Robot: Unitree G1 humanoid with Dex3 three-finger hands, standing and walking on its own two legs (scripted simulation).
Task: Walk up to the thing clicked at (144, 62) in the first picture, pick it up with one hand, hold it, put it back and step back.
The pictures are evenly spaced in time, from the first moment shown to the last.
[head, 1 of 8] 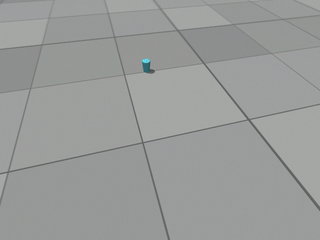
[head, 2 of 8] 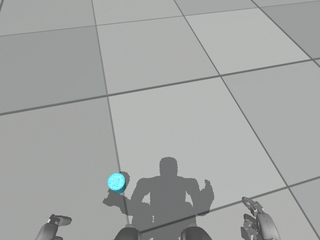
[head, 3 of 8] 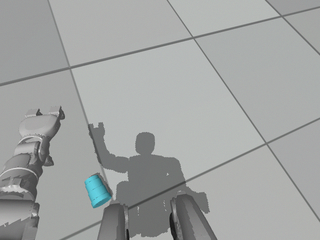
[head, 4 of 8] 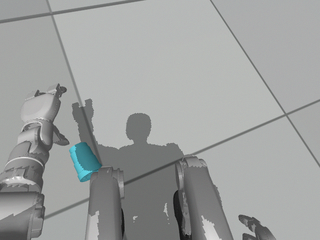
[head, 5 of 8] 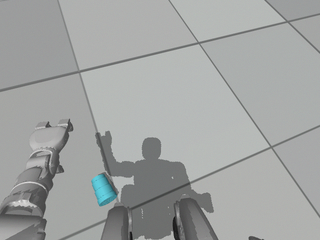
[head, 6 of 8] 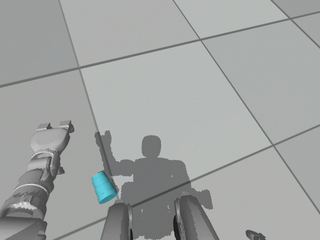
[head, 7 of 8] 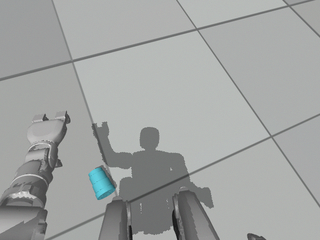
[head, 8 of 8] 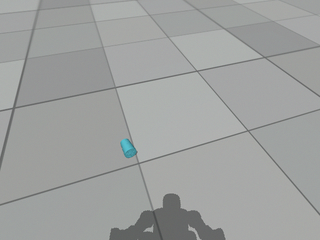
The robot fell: no
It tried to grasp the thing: yes
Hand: left
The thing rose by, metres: 0.16
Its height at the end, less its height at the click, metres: -0.02
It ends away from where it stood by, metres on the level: 0.12
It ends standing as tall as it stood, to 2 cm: no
